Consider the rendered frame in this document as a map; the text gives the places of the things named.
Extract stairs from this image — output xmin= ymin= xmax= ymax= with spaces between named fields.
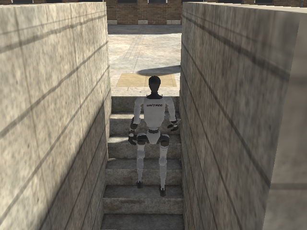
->
xmin=100 ymin=96 xmax=185 ymax=230

